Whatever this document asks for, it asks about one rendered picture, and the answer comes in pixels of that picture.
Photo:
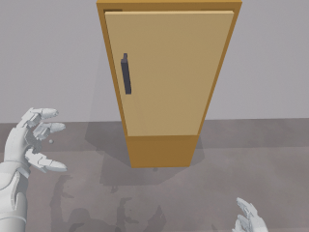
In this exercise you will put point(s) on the robot right hand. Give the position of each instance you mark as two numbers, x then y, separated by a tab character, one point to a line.
252	222

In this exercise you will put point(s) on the robot left hand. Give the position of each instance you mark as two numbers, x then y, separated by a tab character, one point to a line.
20	140

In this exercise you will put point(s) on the robot left forearm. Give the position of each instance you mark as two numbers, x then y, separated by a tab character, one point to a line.
13	202

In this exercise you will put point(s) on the handle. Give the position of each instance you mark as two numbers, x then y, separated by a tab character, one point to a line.
125	72

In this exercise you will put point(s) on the cupboard door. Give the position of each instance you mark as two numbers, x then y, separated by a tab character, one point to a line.
172	59

